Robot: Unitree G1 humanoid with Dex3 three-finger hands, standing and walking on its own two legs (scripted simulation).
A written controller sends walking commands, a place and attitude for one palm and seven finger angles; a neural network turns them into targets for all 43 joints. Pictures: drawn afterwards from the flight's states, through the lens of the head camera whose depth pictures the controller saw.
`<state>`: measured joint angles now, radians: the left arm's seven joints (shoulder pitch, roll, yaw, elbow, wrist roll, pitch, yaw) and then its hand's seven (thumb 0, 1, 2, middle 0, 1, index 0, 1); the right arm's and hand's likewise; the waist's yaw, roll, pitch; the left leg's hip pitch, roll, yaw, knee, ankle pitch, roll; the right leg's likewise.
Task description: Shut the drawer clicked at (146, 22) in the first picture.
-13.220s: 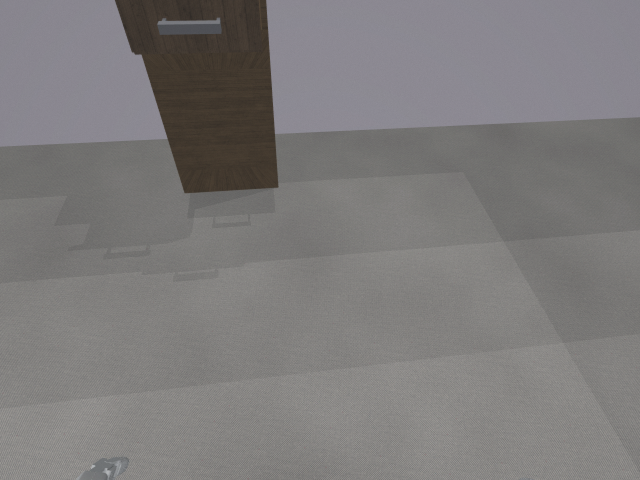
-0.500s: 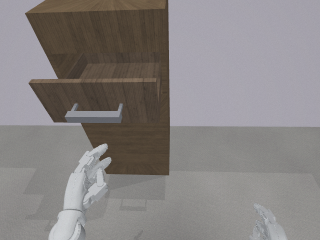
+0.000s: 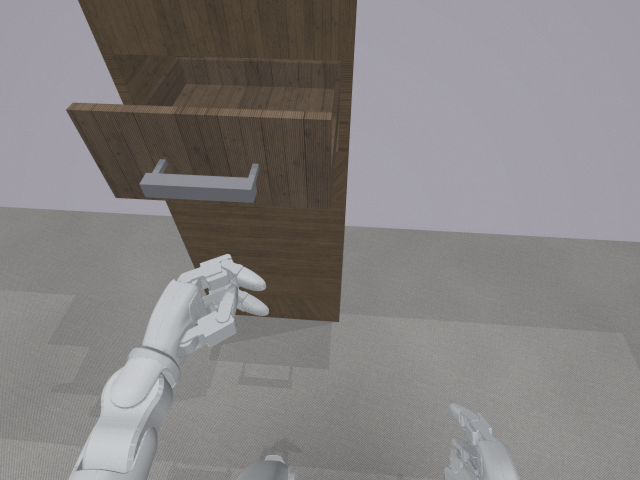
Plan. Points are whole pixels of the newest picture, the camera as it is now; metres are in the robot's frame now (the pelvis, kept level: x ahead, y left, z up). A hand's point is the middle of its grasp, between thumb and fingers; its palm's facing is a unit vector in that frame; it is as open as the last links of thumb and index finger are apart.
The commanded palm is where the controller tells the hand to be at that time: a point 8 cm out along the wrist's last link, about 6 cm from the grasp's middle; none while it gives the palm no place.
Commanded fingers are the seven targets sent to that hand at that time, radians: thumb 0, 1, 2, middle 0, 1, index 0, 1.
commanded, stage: raise the hand and make a fist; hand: left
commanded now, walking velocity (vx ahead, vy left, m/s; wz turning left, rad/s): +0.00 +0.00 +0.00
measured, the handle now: (203, 177) +0.52 +0.21 +0.08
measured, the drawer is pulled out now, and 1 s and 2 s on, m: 0.17 0.17 0.17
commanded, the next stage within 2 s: bring the fist close to the handle in 1.12 s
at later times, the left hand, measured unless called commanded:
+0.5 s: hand (170, 256) +0.31 +0.18 +0.16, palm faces -0.03 -1.00 -0.05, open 3.1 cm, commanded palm +0.29 +0.22 +0.16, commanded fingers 0.00 0.90 0.90 -1.40 -1.60 -1.40 -1.60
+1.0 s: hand (177, 240) +0.32 +0.17 +0.17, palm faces -0.07 -1.00 -0.03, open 3.2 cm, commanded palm +0.30 +0.22 +0.18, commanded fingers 0.00 0.90 0.90 -1.40 -1.60 -1.40 -1.60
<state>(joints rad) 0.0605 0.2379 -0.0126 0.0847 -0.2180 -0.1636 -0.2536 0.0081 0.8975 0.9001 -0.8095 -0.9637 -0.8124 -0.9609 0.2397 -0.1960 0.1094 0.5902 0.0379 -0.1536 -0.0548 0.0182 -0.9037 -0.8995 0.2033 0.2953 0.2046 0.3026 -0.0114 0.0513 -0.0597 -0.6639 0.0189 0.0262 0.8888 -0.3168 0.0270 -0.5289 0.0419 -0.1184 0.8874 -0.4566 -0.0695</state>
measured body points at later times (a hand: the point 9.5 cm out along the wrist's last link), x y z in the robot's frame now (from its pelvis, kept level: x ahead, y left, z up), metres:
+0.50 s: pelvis +0.03 +0.02 +0.03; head +0.03 +0.02 +0.48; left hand +0.31 +0.23 +0.16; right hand +0.23 -0.20 -0.03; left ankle +0.08 +0.10 -0.69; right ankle +0.00 -0.07 -0.69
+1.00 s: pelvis +0.02 +0.01 +0.04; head +0.01 +0.00 +0.49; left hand +0.32 +0.22 +0.18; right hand +0.21 -0.21 -0.03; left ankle +0.08 +0.10 -0.69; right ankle +0.00 -0.07 -0.69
